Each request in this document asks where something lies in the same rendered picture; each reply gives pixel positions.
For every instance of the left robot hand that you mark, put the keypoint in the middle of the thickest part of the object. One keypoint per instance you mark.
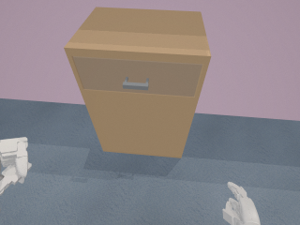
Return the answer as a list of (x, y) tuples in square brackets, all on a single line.
[(14, 156)]

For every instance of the drawer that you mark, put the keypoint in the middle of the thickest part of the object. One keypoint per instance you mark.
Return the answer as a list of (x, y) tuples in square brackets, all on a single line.
[(165, 78)]

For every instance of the handle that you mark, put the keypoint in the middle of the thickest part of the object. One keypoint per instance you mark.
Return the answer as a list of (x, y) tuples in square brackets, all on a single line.
[(136, 85)]

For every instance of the right robot hand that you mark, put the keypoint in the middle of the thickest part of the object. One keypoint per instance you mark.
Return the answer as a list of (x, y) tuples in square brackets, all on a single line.
[(241, 211)]

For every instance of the cabinet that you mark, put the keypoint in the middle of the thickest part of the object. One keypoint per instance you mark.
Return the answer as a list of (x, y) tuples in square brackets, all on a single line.
[(139, 123)]

